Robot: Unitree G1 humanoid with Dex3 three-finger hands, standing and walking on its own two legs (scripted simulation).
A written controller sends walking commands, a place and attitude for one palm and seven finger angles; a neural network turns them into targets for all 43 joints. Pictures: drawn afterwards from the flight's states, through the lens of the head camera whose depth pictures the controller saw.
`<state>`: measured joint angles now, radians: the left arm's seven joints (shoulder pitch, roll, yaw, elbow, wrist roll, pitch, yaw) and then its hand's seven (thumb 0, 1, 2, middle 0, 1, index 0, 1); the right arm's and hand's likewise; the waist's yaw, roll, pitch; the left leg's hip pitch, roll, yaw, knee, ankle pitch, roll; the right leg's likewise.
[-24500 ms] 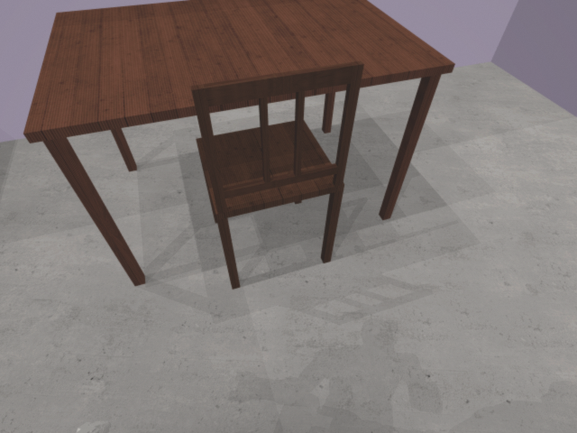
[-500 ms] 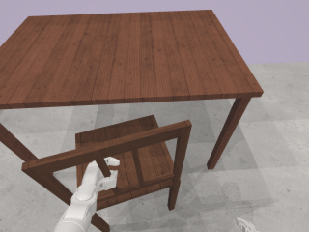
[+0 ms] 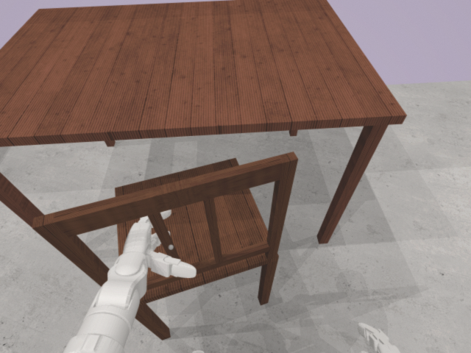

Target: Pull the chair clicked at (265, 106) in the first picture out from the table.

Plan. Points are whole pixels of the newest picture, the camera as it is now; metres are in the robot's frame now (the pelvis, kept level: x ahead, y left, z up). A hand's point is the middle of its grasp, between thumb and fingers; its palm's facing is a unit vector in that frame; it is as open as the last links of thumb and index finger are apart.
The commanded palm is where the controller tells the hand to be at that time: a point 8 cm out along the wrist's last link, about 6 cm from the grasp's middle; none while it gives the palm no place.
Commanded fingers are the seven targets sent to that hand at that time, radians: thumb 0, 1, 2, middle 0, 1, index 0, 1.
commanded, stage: open the thumb and straighten the fingers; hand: left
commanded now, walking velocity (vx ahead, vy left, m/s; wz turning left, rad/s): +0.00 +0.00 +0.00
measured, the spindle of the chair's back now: (168, 246) +0.34 +0.14 -0.06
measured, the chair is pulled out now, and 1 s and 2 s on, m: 0.16 0.16 0.16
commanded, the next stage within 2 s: draw the fingers out of the gap in 0.14 s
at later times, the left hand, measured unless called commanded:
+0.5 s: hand (163, 268) +0.29 +0.14 -0.05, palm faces -0.01 -0.99 -0.16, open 17.5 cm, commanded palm +0.25 +0.19 -0.01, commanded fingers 0.00 -0.55 0.20 0.00 0.00 0.00 0.00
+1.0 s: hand (160, 322) +0.19 +0.13 -0.04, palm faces +0.00 -0.99 -0.16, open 17.5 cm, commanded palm +0.17 +0.18 -0.01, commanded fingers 0.00 -0.55 0.20 0.00 0.00 0.00 0.00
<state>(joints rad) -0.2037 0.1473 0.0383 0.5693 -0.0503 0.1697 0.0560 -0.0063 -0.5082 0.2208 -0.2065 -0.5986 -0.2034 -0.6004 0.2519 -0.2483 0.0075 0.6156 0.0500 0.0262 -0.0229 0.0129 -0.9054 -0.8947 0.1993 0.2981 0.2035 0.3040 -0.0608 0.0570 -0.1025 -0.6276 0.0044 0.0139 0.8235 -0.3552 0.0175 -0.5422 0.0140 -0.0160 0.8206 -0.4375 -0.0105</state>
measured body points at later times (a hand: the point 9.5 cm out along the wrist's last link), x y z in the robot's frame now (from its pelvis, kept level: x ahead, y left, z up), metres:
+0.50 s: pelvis +0.01 +0.00 +0.00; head +0.04 -0.01 +0.45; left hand +0.28 +0.19 -0.03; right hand +0.13 -0.26 -0.10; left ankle +0.03 +0.11 -0.70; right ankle -0.02 -0.11 -0.70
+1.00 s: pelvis +0.02 +0.00 -0.01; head +0.04 -0.01 +0.44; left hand +0.19 +0.18 -0.02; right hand +0.20 -0.23 -0.08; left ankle +0.03 +0.11 -0.70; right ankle -0.02 -0.11 -0.70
